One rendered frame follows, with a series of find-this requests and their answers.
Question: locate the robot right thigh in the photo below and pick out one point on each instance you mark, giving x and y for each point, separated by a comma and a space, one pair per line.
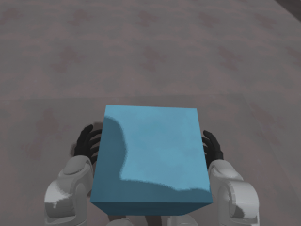
184, 220

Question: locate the right robot hand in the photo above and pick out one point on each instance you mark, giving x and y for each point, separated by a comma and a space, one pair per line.
212, 148

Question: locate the left robot forearm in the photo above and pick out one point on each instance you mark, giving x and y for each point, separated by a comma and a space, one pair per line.
65, 199

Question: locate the right robot forearm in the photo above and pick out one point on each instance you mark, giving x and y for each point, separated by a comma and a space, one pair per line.
237, 200

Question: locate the left robot hand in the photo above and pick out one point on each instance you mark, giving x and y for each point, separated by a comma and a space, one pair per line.
84, 143

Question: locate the carton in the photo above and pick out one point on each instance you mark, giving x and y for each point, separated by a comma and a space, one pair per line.
151, 162

